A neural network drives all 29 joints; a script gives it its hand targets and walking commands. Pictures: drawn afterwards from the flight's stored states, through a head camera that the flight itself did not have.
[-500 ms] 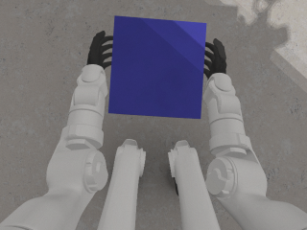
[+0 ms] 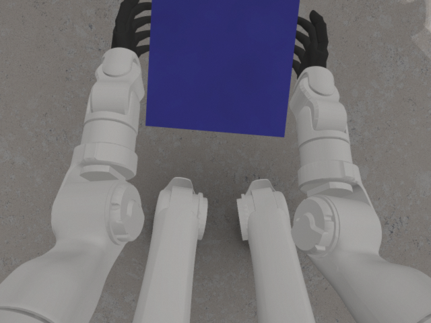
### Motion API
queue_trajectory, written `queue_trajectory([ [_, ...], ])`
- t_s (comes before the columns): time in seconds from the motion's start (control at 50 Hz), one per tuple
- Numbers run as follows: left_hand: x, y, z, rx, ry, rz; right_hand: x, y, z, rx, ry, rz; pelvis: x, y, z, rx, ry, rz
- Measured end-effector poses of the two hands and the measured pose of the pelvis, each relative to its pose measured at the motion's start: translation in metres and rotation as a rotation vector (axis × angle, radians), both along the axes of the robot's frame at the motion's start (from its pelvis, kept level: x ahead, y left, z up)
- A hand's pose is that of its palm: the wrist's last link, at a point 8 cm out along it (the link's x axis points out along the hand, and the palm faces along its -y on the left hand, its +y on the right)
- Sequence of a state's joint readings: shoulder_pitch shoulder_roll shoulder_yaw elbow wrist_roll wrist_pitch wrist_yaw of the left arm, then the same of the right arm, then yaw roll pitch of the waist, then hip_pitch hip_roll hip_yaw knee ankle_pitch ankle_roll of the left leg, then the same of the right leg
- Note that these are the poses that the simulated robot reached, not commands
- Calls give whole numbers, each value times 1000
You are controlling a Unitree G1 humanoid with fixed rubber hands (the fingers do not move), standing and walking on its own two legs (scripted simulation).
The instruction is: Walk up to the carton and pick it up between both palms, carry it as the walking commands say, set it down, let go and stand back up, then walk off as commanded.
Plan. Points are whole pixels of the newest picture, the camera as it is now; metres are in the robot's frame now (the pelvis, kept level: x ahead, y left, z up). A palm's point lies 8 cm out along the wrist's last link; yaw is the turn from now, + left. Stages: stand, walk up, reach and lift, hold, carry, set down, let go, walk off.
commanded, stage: set down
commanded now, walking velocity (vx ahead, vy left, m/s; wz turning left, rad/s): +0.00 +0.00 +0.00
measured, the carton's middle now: (217, 75) +0.51 +0.02 -0.19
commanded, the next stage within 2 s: none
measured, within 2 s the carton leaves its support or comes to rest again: rests again in 1.70 s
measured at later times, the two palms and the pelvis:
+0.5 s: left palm (139, 56) +0.53 +0.17 -0.20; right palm (292, 73) +0.52 -0.12 -0.20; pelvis +0.00 +0.00 -0.05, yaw -1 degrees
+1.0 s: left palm (141, 59) +0.53 +0.17 -0.22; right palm (288, 75) +0.52 -0.12 -0.22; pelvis +0.00 +0.00 -0.07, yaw +0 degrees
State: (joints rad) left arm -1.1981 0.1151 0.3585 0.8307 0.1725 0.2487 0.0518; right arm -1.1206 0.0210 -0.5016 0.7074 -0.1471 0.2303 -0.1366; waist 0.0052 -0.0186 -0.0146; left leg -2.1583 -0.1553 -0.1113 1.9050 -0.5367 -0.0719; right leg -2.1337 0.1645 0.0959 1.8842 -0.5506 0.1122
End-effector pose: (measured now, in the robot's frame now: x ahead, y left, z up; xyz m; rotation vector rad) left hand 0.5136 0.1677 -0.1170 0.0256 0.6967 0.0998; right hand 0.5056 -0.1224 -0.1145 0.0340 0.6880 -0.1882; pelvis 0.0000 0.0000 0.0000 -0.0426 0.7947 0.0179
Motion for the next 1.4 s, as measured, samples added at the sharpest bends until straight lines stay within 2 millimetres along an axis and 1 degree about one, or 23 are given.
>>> queue_trajectory([
  [0.44, 19, 1, -74, 13, 23, -19, 15, 1, -76, -1, 23, -4, -2, 0, -48, -4, -34, -9],
  [0.56, 23, -1, -86, 25, 32, -29, 16, -1, -91, 5, 32, -5, 1, 1, -56, 5, -55, -18],
  [0.72, 27, -1, -89, 25, 27, -26, 20, -1, -96, 10, 27, -4, 3, -2, -61, 13, -69, -18],
  [0.98, 20, 2, -99, 29, 50, -30, 16, 2, -103, -3, 49, 9, 0, -3, -65, 13, -92, -17],
  [1.4, 19, 1, -120, 33, 75, -46, 14, 0, -121, -8, 66, 21, 2, -1, -72, 11, -115, -18],
])
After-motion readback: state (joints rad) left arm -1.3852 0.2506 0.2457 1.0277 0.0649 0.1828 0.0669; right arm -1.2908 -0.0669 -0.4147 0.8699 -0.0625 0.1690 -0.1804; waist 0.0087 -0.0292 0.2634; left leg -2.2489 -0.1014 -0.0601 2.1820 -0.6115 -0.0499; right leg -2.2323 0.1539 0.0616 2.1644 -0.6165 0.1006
